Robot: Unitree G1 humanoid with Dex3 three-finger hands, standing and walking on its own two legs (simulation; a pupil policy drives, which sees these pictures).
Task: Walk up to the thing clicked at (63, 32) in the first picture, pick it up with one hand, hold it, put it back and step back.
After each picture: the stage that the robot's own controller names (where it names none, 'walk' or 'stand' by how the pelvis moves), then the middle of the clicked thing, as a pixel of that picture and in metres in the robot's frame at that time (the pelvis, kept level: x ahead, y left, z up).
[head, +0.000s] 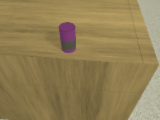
stand; (68, 38) +0.56 +0.10 +0.06
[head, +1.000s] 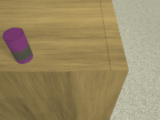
walk; (19, 46) +0.44 +0.26 +0.09
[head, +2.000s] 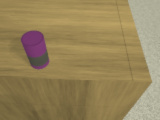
stand; (36, 50) +0.41 +0.19 +0.09
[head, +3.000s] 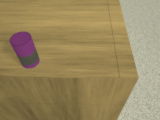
stand; (26, 50) +0.43 +0.22 +0.09
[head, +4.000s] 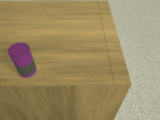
stand; (23, 60) +0.41 +0.23 +0.06
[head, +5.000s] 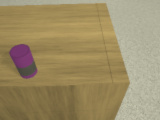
stand; (24, 62) +0.42 +0.24 +0.06
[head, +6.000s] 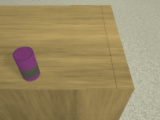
stand; (27, 64) +0.41 +0.23 +0.06
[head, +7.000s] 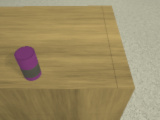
stand; (29, 64) +0.41 +0.22 +0.06
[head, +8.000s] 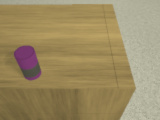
rise first; (28, 63) +0.41 +0.22 +0.06
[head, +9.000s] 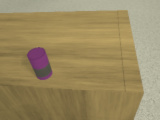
rise first; (40, 64) +0.42 +0.22 +0.07
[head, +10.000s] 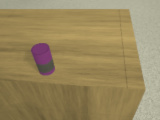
go down; (43, 59) +0.43 +0.22 +0.07
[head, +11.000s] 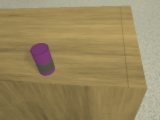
go down; (43, 59) +0.43 +0.21 +0.07
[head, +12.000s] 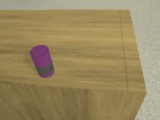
go down; (43, 62) +0.42 +0.22 +0.07
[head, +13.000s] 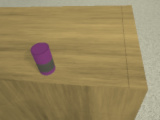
go down; (43, 59) +0.43 +0.22 +0.07
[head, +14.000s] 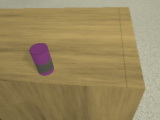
go down; (42, 59) +0.43 +0.22 +0.07
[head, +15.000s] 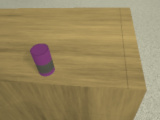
go down; (43, 60) +0.43 +0.22 +0.07
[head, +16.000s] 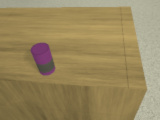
go down; (43, 59) +0.43 +0.22 +0.07
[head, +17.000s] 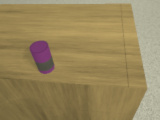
go down; (43, 57) +0.43 +0.22 +0.07
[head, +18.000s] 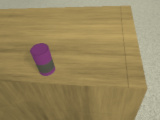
go down; (43, 60) +0.43 +0.22 +0.07
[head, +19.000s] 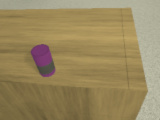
go down; (44, 61) +0.42 +0.21 +0.07
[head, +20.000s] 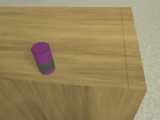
go down; (44, 59) +0.43 +0.22 +0.07
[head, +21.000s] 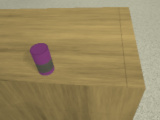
go down; (43, 59) +0.43 +0.22 +0.07
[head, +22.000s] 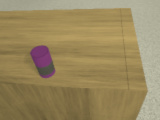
go down; (43, 62) +0.42 +0.21 +0.07
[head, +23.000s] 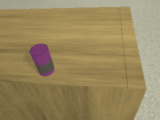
go down; (43, 60) +0.43 +0.22 +0.07
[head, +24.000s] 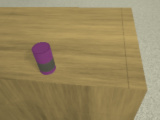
go down; (44, 59) +0.43 +0.21 +0.07
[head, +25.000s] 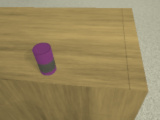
go down; (45, 59) +0.43 +0.21 +0.07
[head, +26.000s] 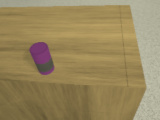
go down; (42, 59) +0.43 +0.22 +0.07
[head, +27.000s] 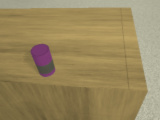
go down; (43, 60) +0.42 +0.21 +0.07
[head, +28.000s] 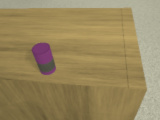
go down; (44, 59) +0.43 +0.22 +0.07
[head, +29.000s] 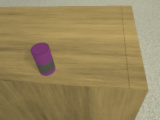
go down; (44, 59) +0.42 +0.21 +0.07
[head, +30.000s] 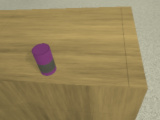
go down; (44, 60) +0.43 +0.21 +0.07
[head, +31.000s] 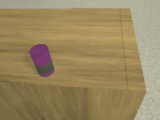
go down; (42, 61) +0.42 +0.22 +0.07
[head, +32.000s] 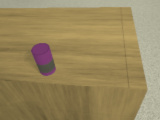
go down; (44, 59) +0.43 +0.21 +0.07
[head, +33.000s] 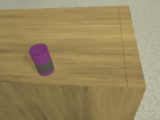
go down; (42, 60) +0.43 +0.22 +0.07
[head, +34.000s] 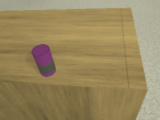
go down; (44, 61) +0.43 +0.21 +0.07
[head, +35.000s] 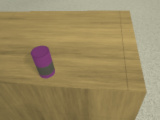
go down; (43, 62) +0.42 +0.21 +0.07
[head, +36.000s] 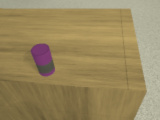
go down; (43, 60) +0.43 +0.22 +0.07
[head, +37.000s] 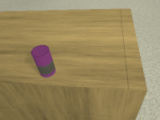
go down; (44, 61) +0.43 +0.21 +0.07
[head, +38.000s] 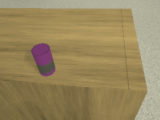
go down; (44, 60) +0.43 +0.21 +0.07
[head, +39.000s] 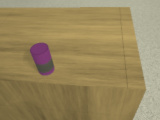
go down; (43, 59) +0.43 +0.22 +0.07
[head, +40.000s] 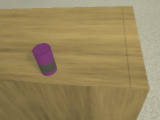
go down; (45, 60) +0.43 +0.21 +0.07
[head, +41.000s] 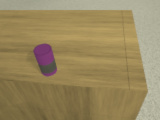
go down; (46, 60) +0.43 +0.21 +0.07
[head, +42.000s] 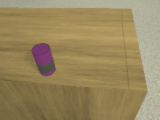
go down; (44, 60) +0.43 +0.21 +0.07
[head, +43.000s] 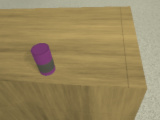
go down; (44, 59) +0.43 +0.21 +0.07
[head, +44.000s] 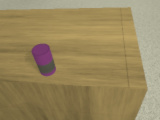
go down; (44, 60) +0.43 +0.21 +0.07
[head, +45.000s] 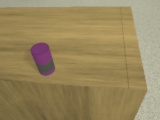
go down; (43, 59) +0.43 +0.21 +0.07
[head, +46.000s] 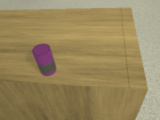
go down; (45, 60) +0.43 +0.21 +0.07
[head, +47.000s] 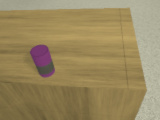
go down; (43, 61) +0.43 +0.21 +0.07
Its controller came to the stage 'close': no
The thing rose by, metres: 0.00
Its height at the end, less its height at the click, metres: +0.00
